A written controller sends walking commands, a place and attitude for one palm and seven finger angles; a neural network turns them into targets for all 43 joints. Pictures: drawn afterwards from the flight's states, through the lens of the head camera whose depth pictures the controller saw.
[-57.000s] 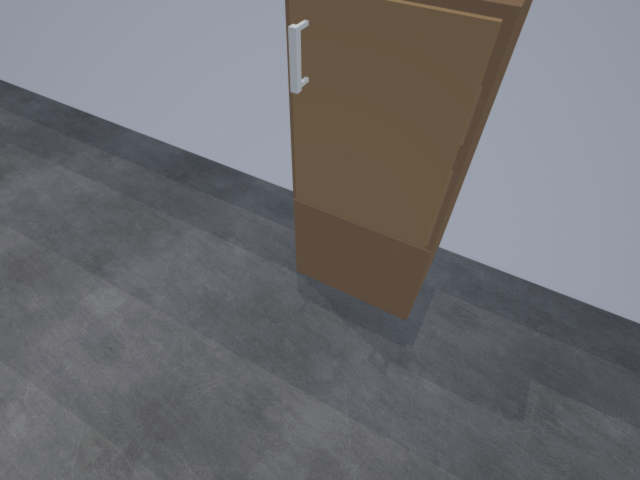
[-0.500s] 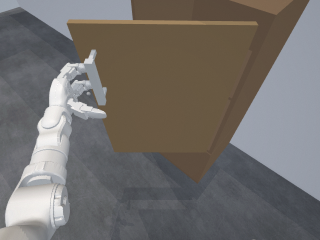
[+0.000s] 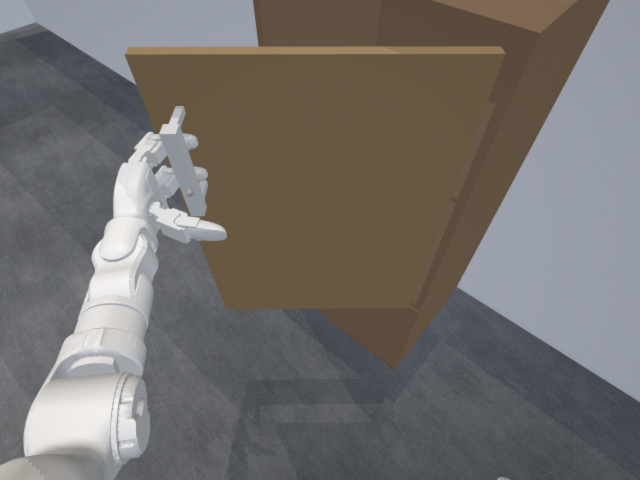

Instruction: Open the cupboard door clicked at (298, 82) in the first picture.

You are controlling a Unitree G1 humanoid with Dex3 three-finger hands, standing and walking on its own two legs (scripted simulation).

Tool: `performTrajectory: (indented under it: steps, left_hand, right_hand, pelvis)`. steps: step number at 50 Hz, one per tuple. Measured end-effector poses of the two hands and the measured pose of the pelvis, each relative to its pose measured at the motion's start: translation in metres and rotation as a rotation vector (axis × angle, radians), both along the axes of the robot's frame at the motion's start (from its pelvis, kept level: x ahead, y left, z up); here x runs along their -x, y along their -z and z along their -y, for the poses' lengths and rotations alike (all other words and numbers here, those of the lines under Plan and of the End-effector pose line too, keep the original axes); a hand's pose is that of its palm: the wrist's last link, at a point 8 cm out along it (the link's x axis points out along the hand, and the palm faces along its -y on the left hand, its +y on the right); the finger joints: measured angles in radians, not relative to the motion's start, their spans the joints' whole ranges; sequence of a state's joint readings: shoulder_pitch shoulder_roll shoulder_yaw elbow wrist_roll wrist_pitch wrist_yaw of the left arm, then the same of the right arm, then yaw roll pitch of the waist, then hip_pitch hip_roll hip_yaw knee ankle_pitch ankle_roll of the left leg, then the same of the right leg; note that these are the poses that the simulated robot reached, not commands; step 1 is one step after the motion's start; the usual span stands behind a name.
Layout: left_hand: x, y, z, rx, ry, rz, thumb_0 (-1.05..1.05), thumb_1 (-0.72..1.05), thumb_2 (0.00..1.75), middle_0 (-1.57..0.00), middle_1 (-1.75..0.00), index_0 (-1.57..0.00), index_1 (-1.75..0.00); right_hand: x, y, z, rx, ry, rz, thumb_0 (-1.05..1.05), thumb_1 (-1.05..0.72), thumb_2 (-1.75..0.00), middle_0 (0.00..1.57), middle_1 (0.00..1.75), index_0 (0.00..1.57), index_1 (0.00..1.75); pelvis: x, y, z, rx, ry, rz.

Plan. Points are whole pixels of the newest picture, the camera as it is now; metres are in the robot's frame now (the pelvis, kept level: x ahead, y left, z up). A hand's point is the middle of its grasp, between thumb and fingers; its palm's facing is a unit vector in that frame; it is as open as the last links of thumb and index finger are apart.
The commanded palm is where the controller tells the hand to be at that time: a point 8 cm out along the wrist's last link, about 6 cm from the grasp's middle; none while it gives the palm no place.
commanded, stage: slide the fingers in behind the handle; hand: left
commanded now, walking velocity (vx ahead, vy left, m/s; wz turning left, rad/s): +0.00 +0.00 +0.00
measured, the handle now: (188, 164) +0.49 +0.16 +0.13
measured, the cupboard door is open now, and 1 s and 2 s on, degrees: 42 40 71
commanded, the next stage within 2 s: close the thumb around the handle in 0.26 s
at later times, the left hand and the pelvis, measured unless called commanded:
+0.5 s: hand (186, 195) +0.43 +0.16 +0.13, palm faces +0.01 -1.00 +0.02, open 13.6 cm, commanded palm +0.40 +0.21 +0.13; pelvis -0.01 +0.01 +0.00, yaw +0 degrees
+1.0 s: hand (197, 191) +0.45 +0.15 +0.12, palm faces -0.03 -1.00 +0.02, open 5.9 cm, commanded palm +0.41 +0.21 +0.13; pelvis -0.01 +0.01 +0.00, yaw +0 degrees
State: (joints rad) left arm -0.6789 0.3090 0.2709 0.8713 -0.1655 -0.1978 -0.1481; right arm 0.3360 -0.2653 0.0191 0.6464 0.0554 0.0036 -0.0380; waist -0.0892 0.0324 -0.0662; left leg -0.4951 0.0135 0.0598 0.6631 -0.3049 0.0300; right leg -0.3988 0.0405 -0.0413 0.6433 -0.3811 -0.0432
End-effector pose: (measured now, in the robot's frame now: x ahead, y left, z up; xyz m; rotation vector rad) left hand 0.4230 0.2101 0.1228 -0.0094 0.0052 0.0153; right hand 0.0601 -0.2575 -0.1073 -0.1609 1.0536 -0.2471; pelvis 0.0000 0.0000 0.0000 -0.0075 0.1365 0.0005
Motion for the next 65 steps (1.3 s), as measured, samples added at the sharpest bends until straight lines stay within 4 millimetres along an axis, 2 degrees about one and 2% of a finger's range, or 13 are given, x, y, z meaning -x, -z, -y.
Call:
performTrajectory:
  steps: [9,20,24,31,43,49,54,65]
  left_hand:
    - [0.006,-0.004,-0.012,0.006,0.002,-0.009,-0.01,-0.5,0.3,-0.3,-1.2,-0.3,-1.2]
    - [0.012,-0.004,0.0,0.011,0.023,0.011,-0.01,-0.5,0.3,-0.3,-1.2,-0.3,-1.2]
    - [0.012,-0.006,0.0,0.01,0.012,0.015,-0.01,-0.45,0.32,-0.3,-1.21,-0.3,-1.2]
    - [0.012,-0.005,-0.003,-0.001,0.009,-0.005,-0.01,-0.2,0.42,-0.32,-1.23,-0.32,-1.23]
    - [-0.002,0.001,-0.005,0.004,0.009,-0.005,0.0,0.42,0.69,-0.36,-1.3,-0.36,-1.3]
    - [-0.004,0.0,0.006,0.004,0.047,0.006,0.01,0.66,0.8,-0.38,-1.33,-0.38,-1.33]
    - [-0.002,0.0,0.014,0.011,0.034,0.006,0.01,0.75,0.84,-0.39,-1.34,-0.39,-1.34]
    - [0.006,0.0,0.017,-0.001,0.001,0.004,0.01,0.77,0.82,-0.36,-1.35,-0.37,-1.35]
  right_hand:
    - [-0.001,-0.001,-0.002,0.002,-0.007,-0.005,0.01,-0.91,-0.9,0.2,0.3,0.2,0.3]
    - [-0.007,-0.003,-0.006,0.01,-0.021,0.026,0.01,-0.91,-0.9,0.2,0.3,0.2,0.3]
    - [-0.006,-0.003,-0.01,0.003,-0.02,0.037,0.01,-0.91,-0.9,0.2,0.3,0.2,0.3]
    - [0.003,-0.002,-0.013,-0.002,-0.023,0.024,0.01,-0.91,-0.9,0.2,0.3,0.2,0.3]
    - [0.029,0.001,-0.007,0.024,-0.001,-0.043,0.01,-0.91,-0.9,0.2,0.3,0.2,0.3]
    - [0.036,0.004,-0.005,0.018,0.018,-0.065,0.01,-0.91,-0.9,0.2,0.3,0.2,0.3]
    - [0.031,0.004,-0.007,0.002,0.028,-0.044,0.01,-0.91,-0.9,0.2,0.3,0.2,0.3]
    - [0.006,0.002,-0.006,-0.021,0.002,0.015,0.01,-0.91,-0.9,0.2,0.3,0.2,0.3]
  pelvis:
    - [0.0,-0.001,-0.002,0.003,-0.007,0.009]
    - [0.005,0.0,-0.008,0.007,-0.01,0.016]
    - [0.007,0.0,-0.009,0.006,-0.005,0.019]
    - [0.011,0.0,-0.009,0.009,-0.01,0.022]
    - [0.015,0.002,-0.01,0.012,-0.009,-0.004]
    - [0.01,0.002,-0.011,0.011,-0.001,-0.011]
    - [0.005,0.001,-0.01,0.007,0.008,-0.004]
    - [0.002,0.0,-0.002,0.003,0.008,0.009]
